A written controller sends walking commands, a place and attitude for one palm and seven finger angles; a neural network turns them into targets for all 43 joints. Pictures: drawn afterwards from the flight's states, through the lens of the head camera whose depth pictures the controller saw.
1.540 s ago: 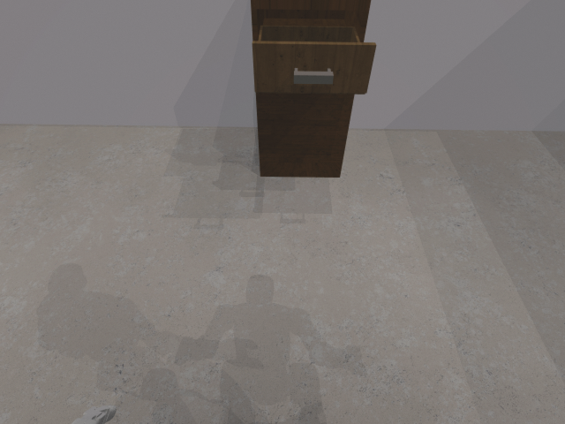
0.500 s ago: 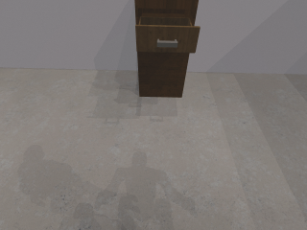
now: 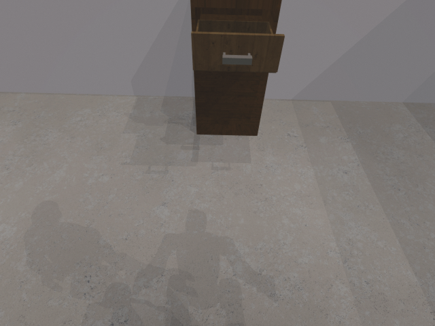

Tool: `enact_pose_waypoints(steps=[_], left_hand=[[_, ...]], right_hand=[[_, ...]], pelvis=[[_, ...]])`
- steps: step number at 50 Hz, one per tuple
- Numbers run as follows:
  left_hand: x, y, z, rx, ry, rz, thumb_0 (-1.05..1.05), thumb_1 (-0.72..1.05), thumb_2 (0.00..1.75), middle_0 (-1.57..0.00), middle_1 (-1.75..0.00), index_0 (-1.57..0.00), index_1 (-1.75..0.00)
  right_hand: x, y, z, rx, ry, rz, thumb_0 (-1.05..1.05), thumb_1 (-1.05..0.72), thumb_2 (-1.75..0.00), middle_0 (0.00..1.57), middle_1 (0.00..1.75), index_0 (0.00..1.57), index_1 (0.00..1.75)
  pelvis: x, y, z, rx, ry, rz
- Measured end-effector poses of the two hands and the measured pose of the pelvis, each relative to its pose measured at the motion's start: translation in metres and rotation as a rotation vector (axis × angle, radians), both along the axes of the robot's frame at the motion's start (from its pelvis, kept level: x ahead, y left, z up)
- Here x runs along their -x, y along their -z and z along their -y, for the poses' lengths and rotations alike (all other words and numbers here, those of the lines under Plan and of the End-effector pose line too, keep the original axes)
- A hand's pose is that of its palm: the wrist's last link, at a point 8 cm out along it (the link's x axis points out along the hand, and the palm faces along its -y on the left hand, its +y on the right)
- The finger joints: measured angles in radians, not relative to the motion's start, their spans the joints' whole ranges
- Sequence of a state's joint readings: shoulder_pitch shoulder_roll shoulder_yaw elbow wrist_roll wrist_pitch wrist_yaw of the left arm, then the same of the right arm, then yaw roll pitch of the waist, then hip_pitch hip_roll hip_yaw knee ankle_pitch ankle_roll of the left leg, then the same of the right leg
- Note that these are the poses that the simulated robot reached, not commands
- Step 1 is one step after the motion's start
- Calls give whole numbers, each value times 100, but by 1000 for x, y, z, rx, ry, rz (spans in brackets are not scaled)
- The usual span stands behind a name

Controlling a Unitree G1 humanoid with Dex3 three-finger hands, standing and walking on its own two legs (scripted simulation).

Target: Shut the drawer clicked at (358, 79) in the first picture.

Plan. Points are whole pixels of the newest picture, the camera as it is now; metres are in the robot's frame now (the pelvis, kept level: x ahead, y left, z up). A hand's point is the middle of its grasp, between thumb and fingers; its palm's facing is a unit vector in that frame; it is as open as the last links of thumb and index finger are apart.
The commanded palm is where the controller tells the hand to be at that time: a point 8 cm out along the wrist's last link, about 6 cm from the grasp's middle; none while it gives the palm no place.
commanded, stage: walk to a spot facing it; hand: left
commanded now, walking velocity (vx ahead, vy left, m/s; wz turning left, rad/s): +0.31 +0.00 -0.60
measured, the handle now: (236, 57) +1.13 -0.01 -0.04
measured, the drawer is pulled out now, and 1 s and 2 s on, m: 0.30 0.30 0.30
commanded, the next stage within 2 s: turn to face it in 1.54 s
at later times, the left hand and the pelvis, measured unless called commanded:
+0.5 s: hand out of the picture +0.12 +0.14 -0.18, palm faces -0.12 -0.97 -0.22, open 7.3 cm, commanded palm none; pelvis +0.09 -0.05 -0.02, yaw -12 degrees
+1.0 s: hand (169, 239) +0.37 +0.16 -0.20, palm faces -0.33 -0.93 -0.17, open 7.4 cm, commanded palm none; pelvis +0.32 -0.03 -0.02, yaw -26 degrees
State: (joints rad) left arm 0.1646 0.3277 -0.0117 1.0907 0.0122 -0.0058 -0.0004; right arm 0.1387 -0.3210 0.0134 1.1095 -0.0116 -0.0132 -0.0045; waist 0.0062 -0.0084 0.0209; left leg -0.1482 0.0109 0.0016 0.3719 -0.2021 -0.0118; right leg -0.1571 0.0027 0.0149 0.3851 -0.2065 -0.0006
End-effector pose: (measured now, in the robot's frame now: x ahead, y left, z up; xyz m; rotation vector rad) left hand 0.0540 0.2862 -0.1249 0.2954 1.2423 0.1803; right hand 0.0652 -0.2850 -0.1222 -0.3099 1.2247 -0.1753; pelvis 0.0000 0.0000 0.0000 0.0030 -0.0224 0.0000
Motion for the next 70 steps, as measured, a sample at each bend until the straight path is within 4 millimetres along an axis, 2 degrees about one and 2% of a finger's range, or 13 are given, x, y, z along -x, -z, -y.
enact_pose_waypoints(steps=[7,14,19,22,26,31,36,42,45,50,57,64,70], left_hand=[[0,8,9,22,-2,-24,0,91,89,-20,-30,-20,-29],[-1,24,37,81,30,-128,0,91,89,-20,-30,-20,-29],[-35,28,70,92,91,-143,0,91,89,-20,-30,-20,-29],[-55,31,85,89,83,-88,0,91,89,-20,-30,-20,-29],[-66,22,102,96,79,-105,0,91,89,-20,-30,-20,-29],[-80,13,114,114,127,-200,0,91,89,-20,-30,-20,-29],[-113,14,113,119,140,-238,0,91,89,-20,-30,-20,-30],[-176,34,96,119,137,-262,0,91,89,-20,-30,-20,-30],[-221,52,83,120,168,-281,0,91,89,-20,-30,-20,-30],[-330,47,83,125,279,-179,0,91,89,-20,-30,-20,-29],[-467,25,116,151,413,-14,0,92,89,-20,-30,-19,-29],[-550,20,174,180,541,4,0,92,90,-19,-30,-19,-29],[-603,25,249,210,677,-20,0,92,90,-19,-30,-19,-29]], right_hand=[[-1,7,-10,-21,25,11,1,-91,-90,20,30,20,30],[23,26,-21,-87,149,-19,1,-91,-90,20,30,20,30],[48,46,-11,-122,253,-95,1,-91,-90,20,30,20,30],[49,51,-2,-132,271,-168,1,-91,-90,20,30,20,30],[10,36,10,-127,279,-122,1,-91,-90,20,30,20,30],[-69,18,20,-126,305,56,1,-91,-90,20,30,19,30],[-149,9,19,-133,297,171,1,-91,-90,20,30,19,30],[-244,9,5,-121,263,247,1,-91,-90,20,30,19,30],[-271,14,-2,-85,290,293,1,-91,-90,20,30,20,30],[-249,8,-20,-72,422,209,0,-91,-90,20,30,20,30],[-196,1,-34,-32,623,36,-1,-95,-90,20,30,20,30],[-169,6,-76,-112,772,-125,0,-93,-90,20,30,19,30],[-171,11,-107,-217,892,-228,1,-91,-90,20,30,19,30]], pelvis=[[-9,4,-1,1,36,0],[-36,14,8,-17,128,-13],[-60,24,29,-13,195,-9],[-75,28,42,3,193,-9],[-99,15,51,-3,228,-13],[-133,4,54,-8,286,-30],[-176,5,50,5,323,-37],[-245,19,39,21,356,-34],[-279,32,31,31,397,-21],[-319,18,27,27,462,9],[-370,3,28,17,537,1],[-414,3,48,11,609,-4],[-447,8,80,12,676,-11]])
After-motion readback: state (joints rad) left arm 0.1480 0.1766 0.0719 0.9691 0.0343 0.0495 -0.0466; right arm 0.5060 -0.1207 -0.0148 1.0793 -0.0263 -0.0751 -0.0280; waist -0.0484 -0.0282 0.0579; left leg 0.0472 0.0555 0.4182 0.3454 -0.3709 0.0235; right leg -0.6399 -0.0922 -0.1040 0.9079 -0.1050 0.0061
